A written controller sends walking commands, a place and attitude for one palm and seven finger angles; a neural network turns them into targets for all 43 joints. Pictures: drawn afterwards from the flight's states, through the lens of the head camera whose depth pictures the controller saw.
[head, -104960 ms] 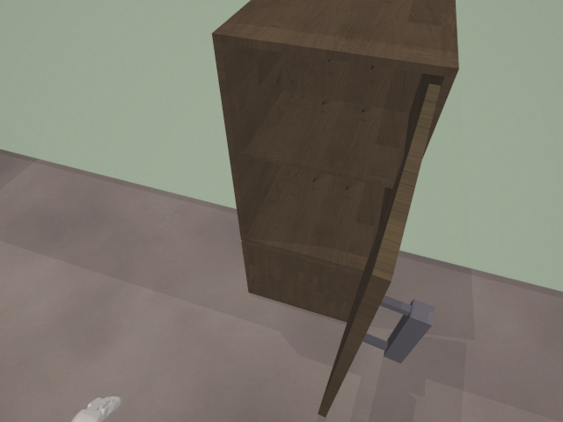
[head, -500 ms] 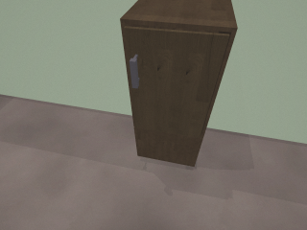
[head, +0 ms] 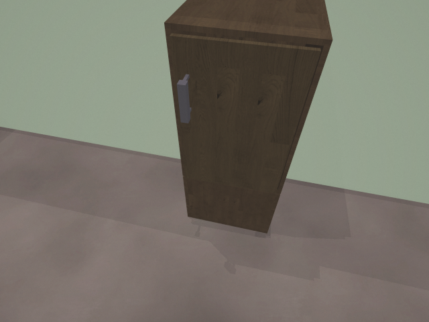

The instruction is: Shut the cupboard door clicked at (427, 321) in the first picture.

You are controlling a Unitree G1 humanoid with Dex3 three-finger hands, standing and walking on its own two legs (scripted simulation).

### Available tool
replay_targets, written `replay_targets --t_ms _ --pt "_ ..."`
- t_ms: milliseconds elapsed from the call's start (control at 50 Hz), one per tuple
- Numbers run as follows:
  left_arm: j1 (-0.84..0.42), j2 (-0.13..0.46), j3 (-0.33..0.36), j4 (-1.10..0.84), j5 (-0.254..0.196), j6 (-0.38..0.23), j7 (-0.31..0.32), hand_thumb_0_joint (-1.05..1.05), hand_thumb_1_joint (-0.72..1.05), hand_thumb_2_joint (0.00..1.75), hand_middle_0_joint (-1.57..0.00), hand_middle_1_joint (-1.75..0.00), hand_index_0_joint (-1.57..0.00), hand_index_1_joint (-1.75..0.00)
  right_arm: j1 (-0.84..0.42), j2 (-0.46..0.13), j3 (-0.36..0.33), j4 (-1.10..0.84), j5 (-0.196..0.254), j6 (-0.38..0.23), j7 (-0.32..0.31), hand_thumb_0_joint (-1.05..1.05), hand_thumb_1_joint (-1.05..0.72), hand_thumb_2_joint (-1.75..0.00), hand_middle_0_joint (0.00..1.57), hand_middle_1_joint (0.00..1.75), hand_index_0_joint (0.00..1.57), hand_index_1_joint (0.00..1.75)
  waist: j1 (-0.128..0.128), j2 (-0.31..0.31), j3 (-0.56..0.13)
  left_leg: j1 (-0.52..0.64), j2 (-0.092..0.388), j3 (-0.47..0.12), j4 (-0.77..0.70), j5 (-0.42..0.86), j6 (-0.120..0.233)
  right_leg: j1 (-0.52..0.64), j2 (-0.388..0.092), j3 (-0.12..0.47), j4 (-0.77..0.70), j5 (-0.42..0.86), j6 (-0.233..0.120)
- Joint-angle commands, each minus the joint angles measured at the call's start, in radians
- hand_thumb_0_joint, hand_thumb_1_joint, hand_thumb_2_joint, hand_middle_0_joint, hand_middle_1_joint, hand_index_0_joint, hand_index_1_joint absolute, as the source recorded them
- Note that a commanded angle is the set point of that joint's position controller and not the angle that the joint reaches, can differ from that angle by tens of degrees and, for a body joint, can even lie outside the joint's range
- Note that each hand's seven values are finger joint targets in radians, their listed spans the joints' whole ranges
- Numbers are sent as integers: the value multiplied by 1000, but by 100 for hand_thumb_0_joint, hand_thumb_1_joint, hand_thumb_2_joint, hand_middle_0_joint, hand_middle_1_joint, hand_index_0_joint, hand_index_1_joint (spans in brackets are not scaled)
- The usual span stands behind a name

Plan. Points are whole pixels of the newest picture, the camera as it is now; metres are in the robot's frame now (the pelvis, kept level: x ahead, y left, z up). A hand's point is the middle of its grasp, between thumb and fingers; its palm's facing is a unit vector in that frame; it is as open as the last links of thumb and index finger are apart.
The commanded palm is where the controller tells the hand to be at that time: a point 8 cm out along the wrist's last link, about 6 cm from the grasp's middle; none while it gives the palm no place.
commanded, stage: look to check the result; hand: left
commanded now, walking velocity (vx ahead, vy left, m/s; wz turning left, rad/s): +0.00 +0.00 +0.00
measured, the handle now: (186, 98) +0.71 +0.12 +0.03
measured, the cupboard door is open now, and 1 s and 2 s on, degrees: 1 1 1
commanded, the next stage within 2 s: stand and wait in 0.36 s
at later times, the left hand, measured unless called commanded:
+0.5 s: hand out of the picture -0.04 +0.15 -0.18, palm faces +0.06 -0.99 -0.15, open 7.4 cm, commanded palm none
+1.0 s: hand out of the picture -0.03 +0.15 -0.18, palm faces +0.06 -0.99 -0.16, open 7.4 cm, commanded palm none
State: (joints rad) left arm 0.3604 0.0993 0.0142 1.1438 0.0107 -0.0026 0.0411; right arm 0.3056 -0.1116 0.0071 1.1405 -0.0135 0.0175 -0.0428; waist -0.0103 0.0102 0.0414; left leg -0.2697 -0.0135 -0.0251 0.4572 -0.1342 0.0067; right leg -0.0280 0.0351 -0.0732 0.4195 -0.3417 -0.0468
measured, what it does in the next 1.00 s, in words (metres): stands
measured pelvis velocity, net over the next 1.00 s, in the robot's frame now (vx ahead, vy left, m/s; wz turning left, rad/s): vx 0.01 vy -0.01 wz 0.00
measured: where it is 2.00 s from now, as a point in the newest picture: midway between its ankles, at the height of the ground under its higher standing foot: outside the picture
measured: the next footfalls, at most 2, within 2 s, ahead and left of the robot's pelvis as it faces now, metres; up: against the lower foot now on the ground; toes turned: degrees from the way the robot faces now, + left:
none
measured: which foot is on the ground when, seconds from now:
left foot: down 0.00-1.00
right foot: down 0.00-1.00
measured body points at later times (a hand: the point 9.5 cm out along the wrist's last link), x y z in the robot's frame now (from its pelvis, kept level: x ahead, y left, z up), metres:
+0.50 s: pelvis +0.01 +0.00 +0.00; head +0.01 +0.00 +0.45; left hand -0.04 +0.20 -0.16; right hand +0.00 -0.22 -0.16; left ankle +0.07 +0.11 -0.74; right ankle -0.07 -0.08 -0.74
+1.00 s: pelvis +0.01 -0.01 +0.00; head +0.02 -0.01 +0.45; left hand -0.03 +0.20 -0.16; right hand +0.00 -0.22 -0.16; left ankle +0.07 +0.11 -0.74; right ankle -0.07 -0.08 -0.74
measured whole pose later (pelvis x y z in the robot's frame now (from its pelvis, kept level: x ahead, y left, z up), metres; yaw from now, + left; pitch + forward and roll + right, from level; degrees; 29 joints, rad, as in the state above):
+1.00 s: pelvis +0.01 -0.01 +0.00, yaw +0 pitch -3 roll +0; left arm 0.36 0.11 0.01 1.15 0.01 0.00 0.04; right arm 0.28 -0.13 0.01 1.14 -0.01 0.02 -0.05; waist 0.00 0.00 0.06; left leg -0.25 -0.01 -0.02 0.45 -0.16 0.00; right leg 0.00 0.04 -0.07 0.39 -0.35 -0.05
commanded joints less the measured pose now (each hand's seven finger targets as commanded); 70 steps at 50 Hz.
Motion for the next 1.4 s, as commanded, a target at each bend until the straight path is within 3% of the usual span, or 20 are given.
replay_targets --t_ms 0,160,480,700,820,980,1080,1280,1320,1380 --pt "114 87 11 -5 -4 -2 6 0 90 90 -20 -30 -20 -30 60 -88 -11 -20 0 -12 -8 0 -90 -90 20 30 20 30 6 -35 85 69 90 -78 -39 118 38 -167 -138 103 -136 132 -11" --pt "122 93 9 0 -4 0 5 0 90 90 -20 -30 -20 -30 49 -98 -9 -19 1 -10 -9 0 -90 -90 20 30 20 30 5 -7 85 81 94 -82 -52 106 41 -163 -134 106 -138 112 -11" --pt "120 93 7 5 -4 1 3 0 90 90 -20 -30 -20 -30 38 -103 -6 -17 -1 -11 -10 0 -90 -90 20 30 20 30 8 -12 101 78 91 -81 -65 89 37 -161 -132 102 -143 97 -10" --pt "117 96 11 -2 -5 -1 5 0 90 90 -20 -30 -20 -30 43 -101 -6 -18 1 -15 -11 0 -90 -90 20 30 20 30 12 -26 68 86 91 -76 -47 142 40 -124 -137 97 -137 176 -3" --pt "124 101 11 -3 -4 -2 7 0 90 90 -20 -30 -20 -30 42 -101 -6 -17 4 -13 -11 0 -90 -90 20 30 20 30 15 -44 85 85 93 -69 -34 152 41 -132 -141 90 -142 212 4" --pt "117 96 8 1 -5 1 4 0 90 90 -20 -30 -20 -30 44 -101 -5 -16 1 -11 -11 0 -90 -90 20 30 20 30 10 -9 107 77 91 -80 -57 106 39 -145 -132 99 -144 126 -9" --pt "122 95 10 2 -5 -1 5 0 90 90 -20 -30 -20 -30 41 -104 -5 -17 1 -16 -13 0 -90 -90 20 30 20 30 13 -21 65 99 94 -79 -51 145 43 -118 -136 95 -134 177 -6" --pt "125 93 9 2 -4 -1 6 0 90 90 -20 -30 -20 -30 39 -104 -3 -15 2 -15 -14 0 -90 -90 20 30 20 30 12 -12 87 95 94 -75 -51 151 41 -124 -135 98 -137 193 -5" --pt "132 103 11 2 -4 -1 6 0 90 90 -20 -30 -20 -30 39 -106 -4 -17 5 -16 -13 0 -90 -90 20 30 20 30 17 -43 78 98 95 -72 -44 164 43 -118 -136 89 -139 214 1" --pt "132 94 10 3 -4 -2 7 0 90 90 -20 -30 -20 -30 39 -102 -3 -14 2 -15 -14 0 -90 -90 20 30 20 30 15 -39 79 96 91 -63 -34 162 41 -114 -143 91 -137 249 4"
